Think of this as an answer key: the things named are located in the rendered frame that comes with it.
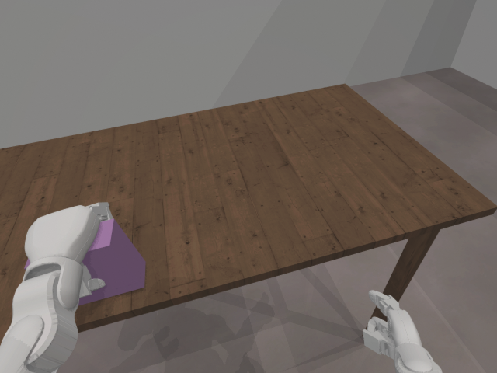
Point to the robot left hand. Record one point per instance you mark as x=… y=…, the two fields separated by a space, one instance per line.
x=68 y=233

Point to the robot right hand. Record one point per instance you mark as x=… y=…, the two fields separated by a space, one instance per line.
x=383 y=337

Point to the right robot forearm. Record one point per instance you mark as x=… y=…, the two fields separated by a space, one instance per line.
x=412 y=358

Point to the left robot forearm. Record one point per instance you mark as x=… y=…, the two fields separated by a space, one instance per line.
x=43 y=332

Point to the sponge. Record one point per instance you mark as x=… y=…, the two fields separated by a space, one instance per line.
x=114 y=259

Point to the table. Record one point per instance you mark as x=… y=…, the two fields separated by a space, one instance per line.
x=221 y=198

